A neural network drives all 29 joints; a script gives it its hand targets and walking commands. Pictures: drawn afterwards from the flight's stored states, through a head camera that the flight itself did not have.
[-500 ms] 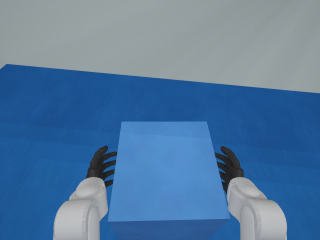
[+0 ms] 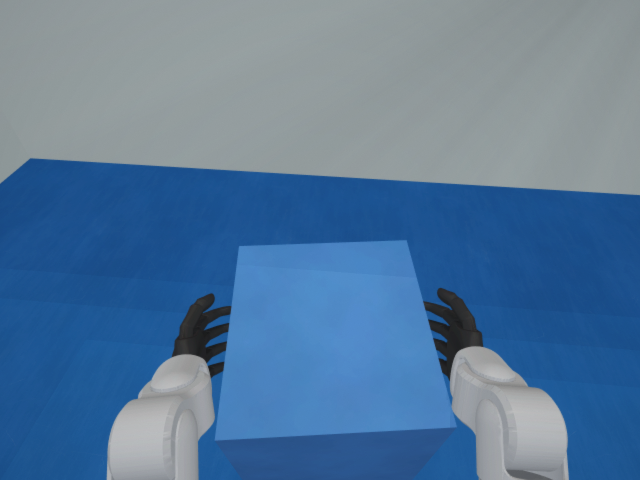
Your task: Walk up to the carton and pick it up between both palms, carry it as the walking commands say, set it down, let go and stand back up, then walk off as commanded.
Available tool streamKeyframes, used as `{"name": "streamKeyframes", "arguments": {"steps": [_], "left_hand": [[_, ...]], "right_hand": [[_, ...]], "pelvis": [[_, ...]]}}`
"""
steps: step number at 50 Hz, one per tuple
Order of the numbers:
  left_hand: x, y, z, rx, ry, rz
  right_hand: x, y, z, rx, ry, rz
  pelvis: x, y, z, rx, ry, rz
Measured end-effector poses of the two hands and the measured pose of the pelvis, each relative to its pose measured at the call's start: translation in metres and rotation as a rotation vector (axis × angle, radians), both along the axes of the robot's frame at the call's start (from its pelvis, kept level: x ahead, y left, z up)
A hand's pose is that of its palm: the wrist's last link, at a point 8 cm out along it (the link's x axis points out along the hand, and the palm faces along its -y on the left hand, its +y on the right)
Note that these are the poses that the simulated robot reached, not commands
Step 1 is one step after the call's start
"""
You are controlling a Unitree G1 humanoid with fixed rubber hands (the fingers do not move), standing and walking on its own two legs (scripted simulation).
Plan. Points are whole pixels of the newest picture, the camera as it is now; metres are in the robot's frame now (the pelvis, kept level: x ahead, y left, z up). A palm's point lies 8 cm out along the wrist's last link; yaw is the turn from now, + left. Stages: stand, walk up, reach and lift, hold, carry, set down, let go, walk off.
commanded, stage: carry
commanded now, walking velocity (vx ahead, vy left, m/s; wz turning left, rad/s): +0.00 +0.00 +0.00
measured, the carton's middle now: (327, 372) +0.26 -0.01 +0.02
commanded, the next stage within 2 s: hold in 0.72 s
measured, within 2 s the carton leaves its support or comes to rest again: neither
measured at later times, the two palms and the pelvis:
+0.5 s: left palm (204, 360) +0.25 +0.13 +0.09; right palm (468, 348) +0.24 -0.16 +0.09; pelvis +0.00 -0.01 +0.00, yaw +1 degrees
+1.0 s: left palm (201, 404) +0.23 +0.14 +0.03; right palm (449, 400) +0.22 -0.15 +0.02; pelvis +0.01 -0.01 +0.01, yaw -3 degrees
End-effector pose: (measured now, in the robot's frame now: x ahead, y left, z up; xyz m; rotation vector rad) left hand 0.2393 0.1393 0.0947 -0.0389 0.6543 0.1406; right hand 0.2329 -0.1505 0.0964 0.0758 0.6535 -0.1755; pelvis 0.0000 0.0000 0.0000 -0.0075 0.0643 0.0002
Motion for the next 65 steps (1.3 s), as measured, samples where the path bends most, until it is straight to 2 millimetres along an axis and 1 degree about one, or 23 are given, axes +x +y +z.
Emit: {"name": "streamKeyframes", "arguments": {"steps": [16, 36, 37, 38, 40, 42, 44, 47, 49, 52, 55, 60, 65], "left_hand": [[0.003, -0.009, -0.001, -0.003, 0.005, 0.012], [0.011, -0.010, -0.003, -0.002, 0.003, 0.022], [0.013, -0.010, -0.006, 0.017, 0.002, 0.015], [0.018, -0.010, -0.019, 0.033, 0.023, 0.001], [0.026, -0.009, -0.049, 0.087, 0.081, -0.042], [0.022, -0.007, -0.070, 0.115, 0.111, -0.077], [0.011, -0.005, -0.079, 0.113, 0.111, -0.083], [-0.006, -0.002, -0.077, 0.100, 0.082, -0.077], [-0.012, 0.001, -0.071, 0.098, 0.055, -0.075], [-0.013, 0.005, -0.063, 0.109, 0.011, -0.071], [-0.012, 0.008, -0.060, 0.125, -0.003, -0.079], [-0.011, 0.009, -0.061, 0.130, -0.009, -0.095], [-0.009, 0.006, -0.064, 0.111, -0.001, -0.073]], "right_hand": [[0.006, -0.009, -0.001, -0.002, 0.004, 0.010], [0.017, -0.011, -0.003, -0.005, 0.002, 0.023], [0.019, -0.011, -0.007, -0.021, 0.003, 0.030], [0.025, -0.011, -0.019, -0.032, 0.023, 0.042], [0.033, -0.009, -0.051, -0.075, 0.081, 0.076], [0.026, -0.007, -0.073, -0.091, 0.113, 0.099], [0.012, -0.005, -0.083, -0.091, 0.116, 0.092], [-0.007, -0.002, -0.080, -0.069, 0.087, 0.063], [-0.013, 0.000, -0.075, -0.059, 0.060, 0.051], [-0.014, 0.005, -0.072, -0.072, 0.017, 0.071], [-0.014, 0.008, -0.071, -0.108, 0.006, 0.102], [-0.016, 0.008, -0.071, -0.143, 0.008, 0.114], [-0.012, 0.006, -0.073, -0.143, 0.015, 0.115]], "pelvis": [[0.002, -0.012, 0.001, 0.003, 0.007, 0.007], [0.008, -0.016, 0.000, 0.006, 0.013, 0.013], [0.007, -0.016, 0.001, 0.006, -0.017, 0.015], [0.004, -0.016, 0.002, 0.006, -0.054, 0.015], [0.001, -0.015, 0.003, 0.003, -0.092, 0.005], [0.001, -0.015, 0.005, 0.003, -0.094, 0.001], [0.003, -0.014, 0.007, 0.006, -0.082, -0.010], [0.007, -0.012, 0.011, 0.015, -0.066, -0.038], [0.007, -0.009, 0.013, 0.018, -0.066, -0.050], [0.001, -0.003, 0.011, 0.002, -0.079, -0.052], [-0.009, 0.002, 0.010, 0.001, -0.102, -0.045], [-0.025, 0.007, 0.006, 0.001, -0.137, -0.050], [-0.040, 0.010, 0.000, 0.002, -0.174, -0.058]]}}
